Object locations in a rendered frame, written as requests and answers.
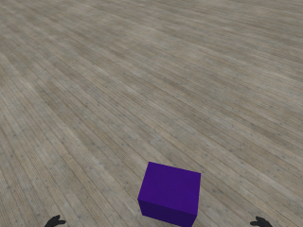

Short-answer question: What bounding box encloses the robot right hand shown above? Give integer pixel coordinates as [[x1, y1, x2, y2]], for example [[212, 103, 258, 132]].
[[250, 216, 273, 227]]

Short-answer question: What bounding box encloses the carton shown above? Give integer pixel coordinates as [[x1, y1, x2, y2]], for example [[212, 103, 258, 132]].
[[137, 162, 202, 227]]

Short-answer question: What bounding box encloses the robot left hand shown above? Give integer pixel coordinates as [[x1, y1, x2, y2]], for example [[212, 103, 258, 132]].
[[45, 215, 66, 227]]

